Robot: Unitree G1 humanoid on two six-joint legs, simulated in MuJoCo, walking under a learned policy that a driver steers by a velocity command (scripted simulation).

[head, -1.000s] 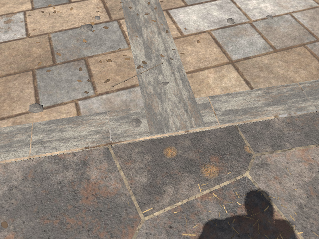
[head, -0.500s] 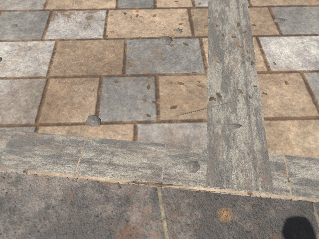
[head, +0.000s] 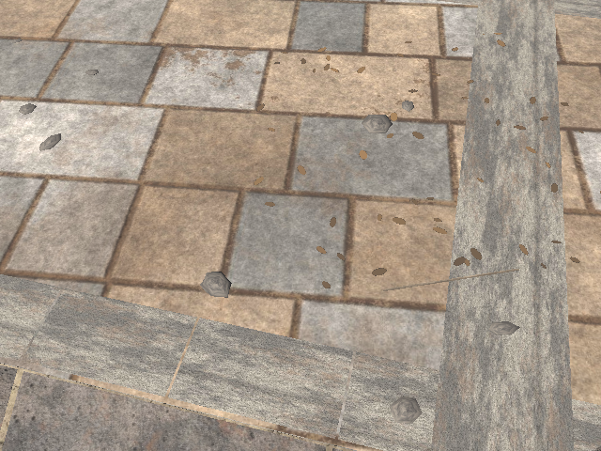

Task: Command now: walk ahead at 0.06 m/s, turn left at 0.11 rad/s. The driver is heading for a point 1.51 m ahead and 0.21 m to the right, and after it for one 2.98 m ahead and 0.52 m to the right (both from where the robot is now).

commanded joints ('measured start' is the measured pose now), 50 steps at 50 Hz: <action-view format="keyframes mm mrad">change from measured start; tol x8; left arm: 1 87 102 15 -23 -14 8 -3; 4 -1 82 -1 -14 8 24 10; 50 179 18 -10 290 -8 50 17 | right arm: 1 107 -95 -21 -1 -21 27 1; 18 -6 -52 33 103 -6 7 -4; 50 116 16 55 191 -5 1 -20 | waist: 1 12 -69 -188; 11 -2 -131 -105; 15 47 54 8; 50 40 1 -14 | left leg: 1 -156 55 -71 331 -86 -33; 13 91 153 14 -397 276 -38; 17 -198 250 -127 -557 87 -25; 22 -87 226 -83 -526 234 -24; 50 2 227 -49 -490 427 -12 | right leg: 1 252 -365 391 -190 615 -248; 3 103 -266 266 -282 311 -163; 5 80 -201 196 -293 196 -123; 13 -4 -182 241 -332 -352 -18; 19 282 -97 141 -194 -17 23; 50 231 -108 134 -169 114 38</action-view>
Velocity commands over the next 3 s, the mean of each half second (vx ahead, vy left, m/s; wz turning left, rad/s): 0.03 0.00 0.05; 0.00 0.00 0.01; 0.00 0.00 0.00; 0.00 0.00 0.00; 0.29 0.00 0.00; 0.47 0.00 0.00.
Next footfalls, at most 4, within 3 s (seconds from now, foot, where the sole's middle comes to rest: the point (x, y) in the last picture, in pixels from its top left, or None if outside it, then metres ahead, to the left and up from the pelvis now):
0.26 left None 0.04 0.12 -0.77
2.34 right None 0.25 -0.10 -0.77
2.86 left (295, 384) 0.60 0.05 -0.77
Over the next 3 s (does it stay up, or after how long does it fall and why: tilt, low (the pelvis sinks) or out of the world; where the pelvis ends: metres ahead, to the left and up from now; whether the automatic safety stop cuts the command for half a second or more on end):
stays up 0.50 -0.01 0.00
